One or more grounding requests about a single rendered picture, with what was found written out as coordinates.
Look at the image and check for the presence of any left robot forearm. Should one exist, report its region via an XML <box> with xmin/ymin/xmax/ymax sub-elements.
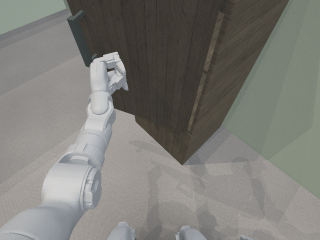
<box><xmin>41</xmin><ymin>91</ymin><xmax>116</xmax><ymax>201</ymax></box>

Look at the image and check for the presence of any robot left hand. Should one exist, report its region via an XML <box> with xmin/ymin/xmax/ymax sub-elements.
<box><xmin>89</xmin><ymin>52</ymin><xmax>129</xmax><ymax>95</ymax></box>

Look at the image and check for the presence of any robot left upper arm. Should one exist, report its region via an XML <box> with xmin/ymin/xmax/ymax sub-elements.
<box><xmin>0</xmin><ymin>163</ymin><xmax>102</xmax><ymax>240</ymax></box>

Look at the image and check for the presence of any cupboard door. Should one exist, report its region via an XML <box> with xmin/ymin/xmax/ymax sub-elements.
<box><xmin>67</xmin><ymin>0</ymin><xmax>222</xmax><ymax>133</ymax></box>

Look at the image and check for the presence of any robot left shin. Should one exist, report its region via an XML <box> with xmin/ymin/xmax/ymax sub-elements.
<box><xmin>117</xmin><ymin>222</ymin><xmax>129</xmax><ymax>227</ymax></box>

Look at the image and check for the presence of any robot shin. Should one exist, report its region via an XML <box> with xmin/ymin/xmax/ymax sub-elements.
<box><xmin>117</xmin><ymin>222</ymin><xmax>129</xmax><ymax>227</ymax></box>
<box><xmin>180</xmin><ymin>225</ymin><xmax>190</xmax><ymax>230</ymax></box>

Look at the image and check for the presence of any handle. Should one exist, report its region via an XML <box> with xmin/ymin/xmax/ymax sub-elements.
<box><xmin>67</xmin><ymin>10</ymin><xmax>98</xmax><ymax>67</ymax></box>

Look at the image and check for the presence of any robot right shin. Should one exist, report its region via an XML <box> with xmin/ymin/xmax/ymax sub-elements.
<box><xmin>180</xmin><ymin>225</ymin><xmax>190</xmax><ymax>230</ymax></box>

